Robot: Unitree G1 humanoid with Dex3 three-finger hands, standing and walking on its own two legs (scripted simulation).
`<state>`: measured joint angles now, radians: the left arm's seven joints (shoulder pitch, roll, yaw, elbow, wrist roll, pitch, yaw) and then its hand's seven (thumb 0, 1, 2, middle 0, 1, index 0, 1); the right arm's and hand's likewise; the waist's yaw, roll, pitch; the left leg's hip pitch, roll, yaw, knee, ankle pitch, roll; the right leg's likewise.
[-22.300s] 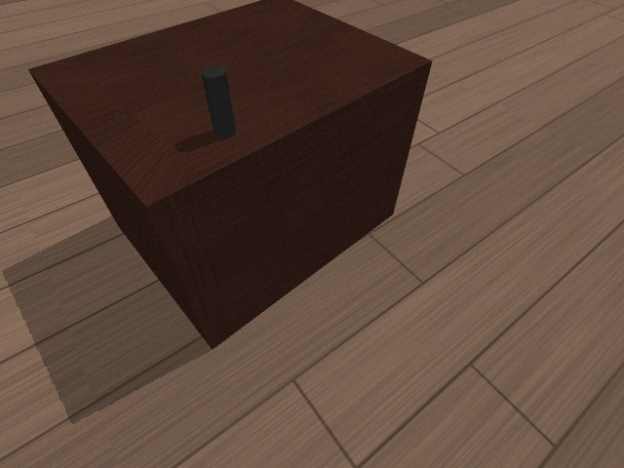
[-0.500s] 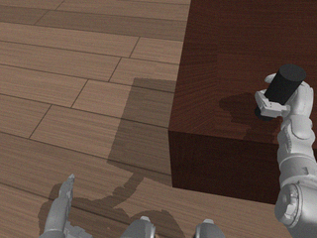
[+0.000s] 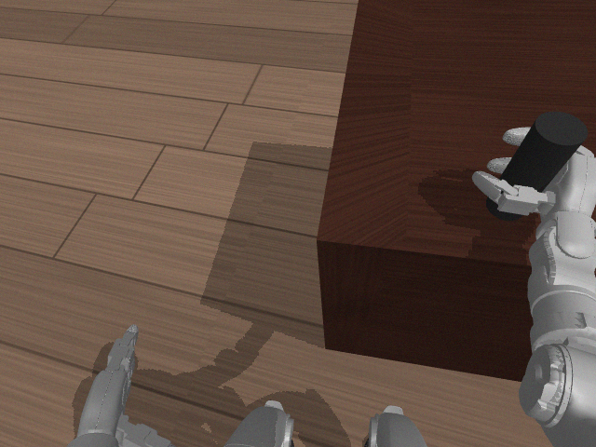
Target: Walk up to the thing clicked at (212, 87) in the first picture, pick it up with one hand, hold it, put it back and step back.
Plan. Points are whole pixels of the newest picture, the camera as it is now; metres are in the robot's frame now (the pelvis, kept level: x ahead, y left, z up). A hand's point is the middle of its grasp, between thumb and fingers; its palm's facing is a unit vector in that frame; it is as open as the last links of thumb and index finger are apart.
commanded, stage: open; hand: right
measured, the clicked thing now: (529, 172) +0.47 -0.23 +0.07
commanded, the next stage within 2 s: withdraw in 0.18 s
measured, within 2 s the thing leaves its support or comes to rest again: neither
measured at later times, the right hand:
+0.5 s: hand (537, 163) +0.47 -0.24 +0.08, palm faces +0.27 +0.96 +0.00, open 16.3 cm
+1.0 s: hand out of the picture +0.43 -0.35 +0.18, palm faces +0.43 +0.86 -0.28, open 17.4 cm
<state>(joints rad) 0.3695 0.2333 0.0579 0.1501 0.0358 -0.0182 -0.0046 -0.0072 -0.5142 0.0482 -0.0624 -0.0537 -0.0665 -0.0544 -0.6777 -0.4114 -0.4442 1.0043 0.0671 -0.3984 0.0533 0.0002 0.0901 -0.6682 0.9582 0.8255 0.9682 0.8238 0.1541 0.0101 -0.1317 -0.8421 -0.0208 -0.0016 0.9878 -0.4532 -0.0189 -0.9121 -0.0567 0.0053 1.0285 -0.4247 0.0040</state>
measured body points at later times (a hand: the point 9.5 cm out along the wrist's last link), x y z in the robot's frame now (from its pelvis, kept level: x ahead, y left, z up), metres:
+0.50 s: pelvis +0.01 +0.00 +0.00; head +0.09 -0.03 +0.45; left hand +0.15 +0.27 -0.01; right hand +0.45 -0.29 +0.08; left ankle +0.01 +0.14 -0.67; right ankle +0.04 -0.12 -0.67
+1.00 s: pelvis +0.02 +0.00 +0.04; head +0.06 +0.00 +0.49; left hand +0.16 +0.25 -0.03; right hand +0.40 -0.40 +0.20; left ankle +0.01 +0.14 -0.67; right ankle +0.03 -0.12 -0.67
